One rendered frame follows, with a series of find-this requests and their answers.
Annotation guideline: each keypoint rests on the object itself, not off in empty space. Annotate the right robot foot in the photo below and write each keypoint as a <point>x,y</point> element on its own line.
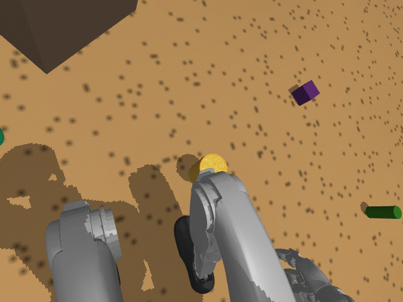
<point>185,248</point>

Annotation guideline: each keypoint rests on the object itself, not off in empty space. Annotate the right robot hand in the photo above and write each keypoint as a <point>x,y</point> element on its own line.
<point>308,276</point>

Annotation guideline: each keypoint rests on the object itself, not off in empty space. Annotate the right robot arm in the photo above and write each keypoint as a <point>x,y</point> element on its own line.
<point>332,294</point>

